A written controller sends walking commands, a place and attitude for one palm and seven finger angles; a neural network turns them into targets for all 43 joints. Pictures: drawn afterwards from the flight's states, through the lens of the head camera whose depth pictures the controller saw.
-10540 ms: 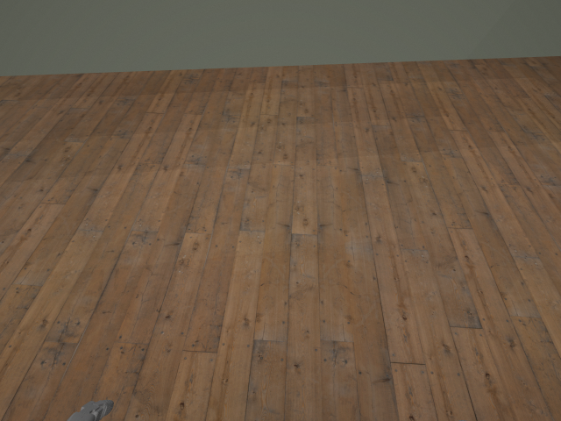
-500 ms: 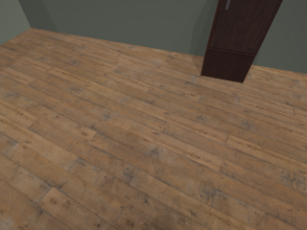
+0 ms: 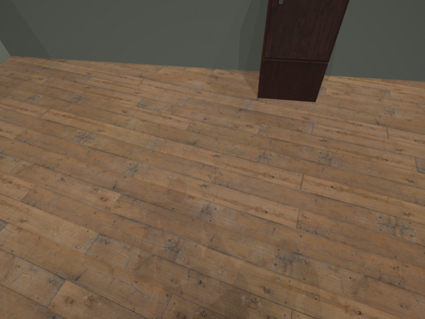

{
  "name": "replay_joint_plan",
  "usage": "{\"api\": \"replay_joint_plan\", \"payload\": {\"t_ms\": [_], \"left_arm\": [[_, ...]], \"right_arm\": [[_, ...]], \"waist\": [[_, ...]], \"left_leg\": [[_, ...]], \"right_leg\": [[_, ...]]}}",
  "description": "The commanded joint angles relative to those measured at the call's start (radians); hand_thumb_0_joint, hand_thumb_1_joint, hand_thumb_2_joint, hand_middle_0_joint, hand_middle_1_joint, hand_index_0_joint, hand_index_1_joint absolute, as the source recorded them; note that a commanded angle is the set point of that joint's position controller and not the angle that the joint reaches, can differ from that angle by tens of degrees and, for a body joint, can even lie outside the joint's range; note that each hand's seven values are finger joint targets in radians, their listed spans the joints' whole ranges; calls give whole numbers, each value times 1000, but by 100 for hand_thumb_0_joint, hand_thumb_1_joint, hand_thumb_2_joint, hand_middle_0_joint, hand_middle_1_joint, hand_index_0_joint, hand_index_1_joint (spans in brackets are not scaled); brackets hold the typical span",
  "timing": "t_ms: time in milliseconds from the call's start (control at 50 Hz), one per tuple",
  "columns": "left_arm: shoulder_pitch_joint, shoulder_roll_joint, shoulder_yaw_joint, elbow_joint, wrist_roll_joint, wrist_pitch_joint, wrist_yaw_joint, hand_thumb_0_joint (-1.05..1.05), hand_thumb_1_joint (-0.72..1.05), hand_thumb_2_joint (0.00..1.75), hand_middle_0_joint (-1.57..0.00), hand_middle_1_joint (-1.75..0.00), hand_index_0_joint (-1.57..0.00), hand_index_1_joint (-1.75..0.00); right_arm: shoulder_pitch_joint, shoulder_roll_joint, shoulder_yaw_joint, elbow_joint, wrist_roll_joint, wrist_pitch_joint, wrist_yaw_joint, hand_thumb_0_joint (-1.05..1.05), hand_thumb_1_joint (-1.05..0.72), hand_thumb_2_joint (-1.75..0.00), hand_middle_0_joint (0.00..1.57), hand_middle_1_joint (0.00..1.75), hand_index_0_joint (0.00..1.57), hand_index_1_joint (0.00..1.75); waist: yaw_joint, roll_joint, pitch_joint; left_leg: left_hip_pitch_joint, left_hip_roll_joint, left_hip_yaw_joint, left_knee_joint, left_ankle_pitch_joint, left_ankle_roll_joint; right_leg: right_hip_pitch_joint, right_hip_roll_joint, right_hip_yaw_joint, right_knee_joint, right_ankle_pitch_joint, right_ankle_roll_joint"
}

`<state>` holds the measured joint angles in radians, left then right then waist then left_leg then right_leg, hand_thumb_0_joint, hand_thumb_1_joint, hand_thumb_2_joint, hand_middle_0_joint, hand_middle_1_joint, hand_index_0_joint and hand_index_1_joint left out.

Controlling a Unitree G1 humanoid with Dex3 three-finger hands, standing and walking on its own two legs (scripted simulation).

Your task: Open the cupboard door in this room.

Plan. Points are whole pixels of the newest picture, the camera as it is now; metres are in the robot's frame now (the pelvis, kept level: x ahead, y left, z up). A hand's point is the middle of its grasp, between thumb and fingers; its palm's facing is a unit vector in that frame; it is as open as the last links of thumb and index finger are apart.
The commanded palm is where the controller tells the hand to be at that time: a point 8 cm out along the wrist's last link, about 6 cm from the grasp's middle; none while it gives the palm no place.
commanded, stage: stand and wait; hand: left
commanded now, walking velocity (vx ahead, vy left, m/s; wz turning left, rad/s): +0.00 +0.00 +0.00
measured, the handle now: out of the picture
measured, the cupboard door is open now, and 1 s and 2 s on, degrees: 0 0 0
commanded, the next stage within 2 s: turn or walk to find it in 0.18 s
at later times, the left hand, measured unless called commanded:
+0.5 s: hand out of the picture +0.07 +0.12 -0.19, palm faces +0.10 -0.98 -0.15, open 7.3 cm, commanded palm none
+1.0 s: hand out of the picture +0.08 +0.19 -0.20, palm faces +0.16 -0.96 -0.23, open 7.4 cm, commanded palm none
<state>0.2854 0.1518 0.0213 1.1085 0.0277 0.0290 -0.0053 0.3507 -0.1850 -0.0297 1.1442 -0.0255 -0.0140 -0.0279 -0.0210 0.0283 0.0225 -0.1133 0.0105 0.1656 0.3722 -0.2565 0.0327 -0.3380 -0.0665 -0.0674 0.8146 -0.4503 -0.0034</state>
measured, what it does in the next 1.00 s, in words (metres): steps on the spot: right foot, then left foot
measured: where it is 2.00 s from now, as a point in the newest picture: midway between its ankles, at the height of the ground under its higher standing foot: outside the picture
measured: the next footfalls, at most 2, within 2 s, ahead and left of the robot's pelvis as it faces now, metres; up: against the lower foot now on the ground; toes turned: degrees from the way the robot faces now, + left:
right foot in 0.08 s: +0.07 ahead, -0.14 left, +0.00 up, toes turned -6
left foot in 0.32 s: +0.09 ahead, +0.09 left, +0.00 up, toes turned +9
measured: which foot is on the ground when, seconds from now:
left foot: down 0.00-0.10, up 0.12-0.30, down 0.32-1.00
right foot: up 0.00-0.06, down 0.08-0.96, up 0.98-1.00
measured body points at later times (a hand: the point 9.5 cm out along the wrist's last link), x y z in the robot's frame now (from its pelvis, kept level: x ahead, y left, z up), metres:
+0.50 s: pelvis +0.09 -0.03 +0.00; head +0.11 -0.02 +0.44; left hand +0.07 +0.18 -0.17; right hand +0.14 -0.27 -0.16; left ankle +0.05 +0.09 -0.74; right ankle +0.03 -0.14 -0.74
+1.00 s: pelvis +0.08 -0.01 -0.02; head +0.11 +0.01 +0.43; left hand +0.07 +0.24 -0.18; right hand +0.14 -0.24 -0.17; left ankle +0.05 +0.08 -0.74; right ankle +0.03 -0.14 -0.74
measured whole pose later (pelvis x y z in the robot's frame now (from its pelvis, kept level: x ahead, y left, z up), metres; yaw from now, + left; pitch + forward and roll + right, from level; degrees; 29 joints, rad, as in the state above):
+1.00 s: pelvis +0.08 -0.01 -0.02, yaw +8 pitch -1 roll +0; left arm 0.22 0.22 0.02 1.06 0.01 0.03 0.04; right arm 0.21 -0.16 -0.02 1.08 -0.02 0.02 -0.02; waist 0.01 -0.04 0.07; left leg -0.25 0.01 0.11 0.61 -0.36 0.04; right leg -0.19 -0.11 -0.17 0.67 -0.44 0.04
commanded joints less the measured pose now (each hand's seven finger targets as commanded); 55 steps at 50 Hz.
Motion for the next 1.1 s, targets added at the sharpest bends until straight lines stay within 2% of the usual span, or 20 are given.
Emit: {"api": "replay_joint_plan", "payload": {"t_ms": [0,20,40,80,100,140,200,260,300,340,400,500,700,820,860,880,920,960,1000,1080], "left_arm": [[59,20,7,-35,-3,-37,8,0,90,90,-20,-30,-20,-30],[111,29,9,-11,-1,-42,12,0,90,90,-20,-30,-20,-30],[138,71,12,6,-1,-52,20,0,90,90,-20,-30,-20,-30],[149,183,27,12,-7,-65,33,0,90,90,-20,-30,-20,-30],[123,191,25,3,-10,-58,32,0,90,90,-20,-30,-20,-30],[66,157,23,8,-10,-66,36,0,90,90,-20,-30,-20,-30],[22,134,11,10,-10,-72,40,0,90,90,-20,-30,-20,-30],[17,130,7,12,-21,-65,42,0,90,90,-20,-30,-20,-30],[13,109,1,14,-24,-61,40,0,90,90,-20,-30,-20,-30],[15,97,-2,13,-18,-53,41,0,90,90,-20,-30,-20,-30],[41,106,-4,24,-19,-55,43,0,90,90,-20,-30,-20,-30],[59,126,-3,27,-15,-62,49,0,90,90,-20,-30,-20,-30],[61,157,26,-22,-13,-35,56,0,90,90,-20,-30,-20,-30],[43,191,41,-65,-8,-24,54,0,90,90,-20,-30,-20,-30],[4,189,35,-74,-6,-21,51,0,90,90,-20,-30,-20,-30],[-15,186,32,-81,-8,-20,49,0,90,90,-20,-30,-20,-30],[-25,133,17,-97,-18,-19,47,0,90,90,-20,-30,-20,-30],[-77,121,5,-105,-20,-15,49,0,90,90,-20,-30,-20,-30],[-71,120,7,-92,-20,-12,47,0,90,90,-20,-30,-20,-30],[-48,95,1,-66,-14,-9,36,0,90,90,-20,-30,-20,-30]], "right_arm": [[-3,-134,-20,-26,4,-19,-7,0,-90,-90,20,30,20,30],[-6,-123,-20,-24,8,-17,-7,0,-90,-90,20,30,20,30],[8,-95,-16,-18,15,-17,-5,0,-90,-90,20,30,20,30],[7,-21,1,-51,19,-7,0,0,-90,-90,20,30,20,30],[2,-26,-3,-48,16,-3,3,0,-90,-90,20,30,20,30],[-21,-27,-5,-36,14,12,-2,0,-90,-90,20,30,20,30],[18,-4,5,-6,21,5,-7,0,-90,-90,20,30,20,30],[25,0,8,5,22,4,-5,0,-90,-90,20,30,20,30],[17,-29,6,5,20,-4,-6,0,-90,-90,20,30,20,30],[-12,-57,0,0,21,-3,-6,0,-90,-90,20,30,20,30],[-34,-62,5,-2,21,-10,-13,0,-90,-90,20,30,20,30],[-47,-89,0,-14,20,-12,-20,0,-90,-90,20,30,20,30],[-79,-105,-13,-67,16,13,-14,0,-90,-90,20,30,20,30],[-126,-83,-19,-120,14,27,1,0,-90,-90,20,30,20,30],[-119,-76,-18,-124,14,30,7,0,-90,-90,20,30,20,30],[-94,-81,-19,-114,12,28,10,0,-90,-90,20,30,20,30],[-48,-142,-24,-100,5,15,5,0,-90,-90,20,30,20,30],[-14,-161,-25,-72,5,0,-11,0,-90,-90,20,30,20,30],[-31,-145,-18,-69,6,-6,-20,0,-90,-90,20,30,20,30],[-102,-149,-25,-83,6,1,-16,0,-90,-90,20,30,20,30]], "waist": [[49,32,56],[69,10,36],[71,-69,15],[63,-295,43],[58,-200,38],[47,-236,101],[18,-113,45],[9,-80,-19],[8,-20,-25],[16,-12,1],[21,57,5],[16,0,-48],[34,-44,-43],[47,-159,-10],[31,-140,17],[17,-99,9],[6,95,-11],[-12,171,0],[0,149,-18],[20,100,-30]], "left_leg": [[-104,245,-180,-86,44,93],[-130,206,-137,-12,27,56],[-172,150,-91,82,-3,11],[-301,68,-25,243,-268,-53],[-244,75,-49,297,-289,-49],[-243,98,-90,365,-250,-49],[-200,100,-116,277,-155,-48],[-120,83,-102,149,30,-60],[-28,124,-142,83,266,-49],[-22,155,-147,89,323,-38],[-29,152,-155,72,430,-25],[30,144,-139,91,551,-26],[-88,122,-142,166,570,-25],[-223,71,-103,305,186,-42],[-186,80,-102,262,124,-42],[-129,98,-124,197,249,-36],[-48,214,-309,51,487,39],[21,301,-451,-32,686,137],[23,307,-414,-38,633,160],[15,253,-347,-46,459,147]], "right_leg": [[100,4,-34,-245,144,29],[182,13,-47,-341,246,36],[260,-26,16,-421,288,27],[249,-303,353,-572,296,-96],[190,-309,325,-584,273,-130],[117,-261,302,-594,354,-132],[191,-218,145,-484,671,-127],[212,-179,67,-427,636,-80],[140,-122,28,-412,531,-29],[126,-81,2,-437,428,3],[194,-86,3,-434,516,5],[249,-91,-14,-410,704,2],[294,-126,-52,-309,696,-2],[286,-229,-21,-333,703,-78],[216,-232,-37,-338,628,-77],[173,-198,-66,-307,545,-48],[104,-65,-102,-186,282,31],[-3,-23,-20,2,-83,40],[-22,-38,54,70,-131,34],[14,-19,27,-64,-45,42]]}}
